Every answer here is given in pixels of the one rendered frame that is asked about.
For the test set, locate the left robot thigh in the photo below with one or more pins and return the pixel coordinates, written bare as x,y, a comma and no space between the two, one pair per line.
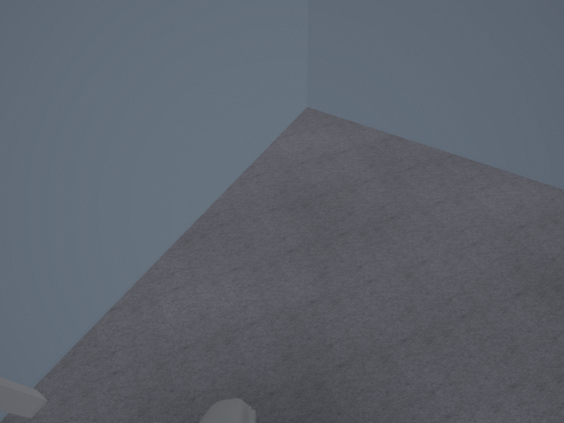
229,411

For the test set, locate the panel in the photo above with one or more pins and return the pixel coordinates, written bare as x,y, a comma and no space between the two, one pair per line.
19,399

